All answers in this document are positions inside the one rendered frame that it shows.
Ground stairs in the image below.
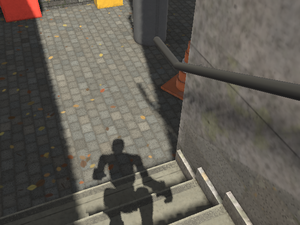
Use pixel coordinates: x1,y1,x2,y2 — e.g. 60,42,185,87
0,160,235,225

